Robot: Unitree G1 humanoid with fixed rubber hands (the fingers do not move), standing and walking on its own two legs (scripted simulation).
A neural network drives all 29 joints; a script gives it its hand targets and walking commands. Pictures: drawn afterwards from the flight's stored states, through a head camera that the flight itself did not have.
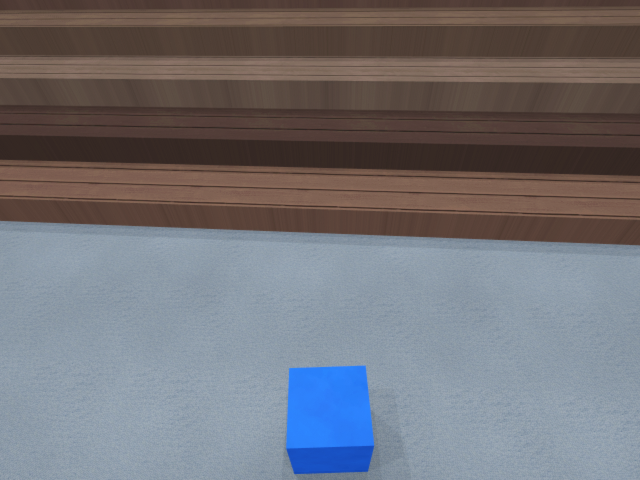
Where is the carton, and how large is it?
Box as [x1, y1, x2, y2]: [286, 366, 373, 473]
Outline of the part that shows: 365,366 289,368 286,448 294,473 367,471 373,448 373,439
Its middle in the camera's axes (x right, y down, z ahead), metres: +0.02 +0.52 +1.07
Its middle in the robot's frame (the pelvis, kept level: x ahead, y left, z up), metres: +0.42 +0.03 -0.66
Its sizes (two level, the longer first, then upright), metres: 0.210 0.200 0.250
